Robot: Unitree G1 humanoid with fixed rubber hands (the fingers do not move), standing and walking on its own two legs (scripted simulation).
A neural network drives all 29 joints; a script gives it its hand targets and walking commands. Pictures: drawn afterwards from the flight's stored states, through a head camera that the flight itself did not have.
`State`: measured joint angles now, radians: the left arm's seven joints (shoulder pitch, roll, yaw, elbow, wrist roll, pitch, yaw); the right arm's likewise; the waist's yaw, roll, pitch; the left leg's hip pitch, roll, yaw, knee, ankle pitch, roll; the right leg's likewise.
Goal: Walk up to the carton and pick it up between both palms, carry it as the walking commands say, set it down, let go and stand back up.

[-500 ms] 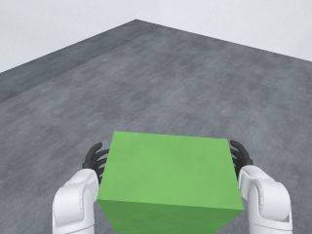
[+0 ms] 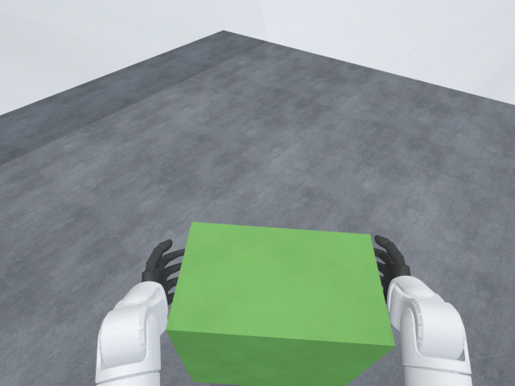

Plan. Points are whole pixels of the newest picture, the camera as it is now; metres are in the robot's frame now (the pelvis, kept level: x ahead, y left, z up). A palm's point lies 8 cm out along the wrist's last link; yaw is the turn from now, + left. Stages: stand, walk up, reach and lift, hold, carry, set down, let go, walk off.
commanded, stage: carry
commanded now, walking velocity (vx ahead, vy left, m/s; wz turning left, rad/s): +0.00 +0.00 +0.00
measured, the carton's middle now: (272, 315) +0.25 +0.00 -0.01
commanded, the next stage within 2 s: none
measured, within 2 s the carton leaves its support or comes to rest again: neither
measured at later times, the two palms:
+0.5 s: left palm (159, 287) +0.26 +0.17 +0.05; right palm (394, 280) +0.27 -0.18 +0.06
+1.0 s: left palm (166, 286) +0.27 +0.16 +0.04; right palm (392, 280) +0.28 -0.19 +0.04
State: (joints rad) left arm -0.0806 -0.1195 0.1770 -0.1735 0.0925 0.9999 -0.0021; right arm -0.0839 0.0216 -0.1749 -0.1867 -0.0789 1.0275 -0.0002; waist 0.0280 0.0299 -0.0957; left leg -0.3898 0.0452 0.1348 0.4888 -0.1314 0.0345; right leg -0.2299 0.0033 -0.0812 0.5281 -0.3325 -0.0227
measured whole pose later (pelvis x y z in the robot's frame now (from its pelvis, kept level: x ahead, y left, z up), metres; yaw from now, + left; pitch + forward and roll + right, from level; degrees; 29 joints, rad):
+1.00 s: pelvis +0.01 -0.01 +0.00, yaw +0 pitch +3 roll +0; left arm -0.08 -0.11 0.18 -0.07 0.09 0.84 -0.01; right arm -0.08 0.03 -0.18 -0.08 -0.09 0.86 0.01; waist 0.03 0.01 -0.07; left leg -0.39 0.04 0.13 0.49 -0.15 0.02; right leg -0.23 0.00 -0.08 0.53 -0.35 -0.03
